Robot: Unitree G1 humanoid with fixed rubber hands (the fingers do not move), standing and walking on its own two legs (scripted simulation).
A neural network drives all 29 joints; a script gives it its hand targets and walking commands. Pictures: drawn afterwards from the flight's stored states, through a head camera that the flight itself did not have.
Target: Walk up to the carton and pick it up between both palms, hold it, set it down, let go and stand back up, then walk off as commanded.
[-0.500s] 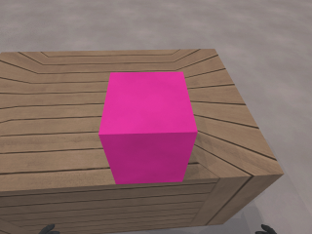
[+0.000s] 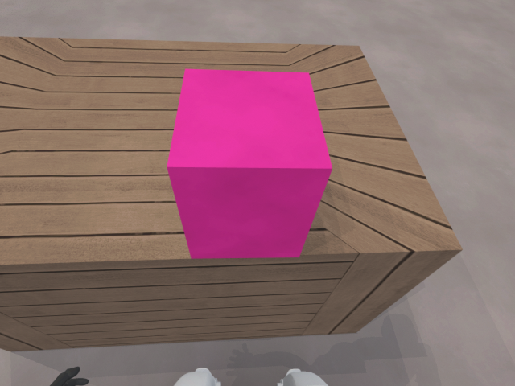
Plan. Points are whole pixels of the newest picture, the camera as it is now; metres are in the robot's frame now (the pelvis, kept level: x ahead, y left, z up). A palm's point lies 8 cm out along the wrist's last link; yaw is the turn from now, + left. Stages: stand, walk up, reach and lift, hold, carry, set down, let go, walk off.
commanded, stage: walk up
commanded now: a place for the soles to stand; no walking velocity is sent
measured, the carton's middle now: (246, 170) +0.46 +0.02 +0.06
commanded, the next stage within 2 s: stand in 1.36 s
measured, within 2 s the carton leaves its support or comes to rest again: neither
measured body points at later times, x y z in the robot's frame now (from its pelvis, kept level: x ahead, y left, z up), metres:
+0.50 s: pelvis +0.03 -0.02 +0.03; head +0.02 -0.02 +0.48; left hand +0.13 +0.29 -0.09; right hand +0.14 -0.32 -0.09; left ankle +0.07 +0.11 -0.71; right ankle +0.03 -0.13 -0.71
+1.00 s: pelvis +0.05 +0.00 +0.04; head +0.07 +0.00 +0.48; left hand +0.17 +0.29 -0.09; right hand +0.13 -0.31 -0.09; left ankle +0.07 +0.11 -0.71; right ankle +0.03 -0.13 -0.71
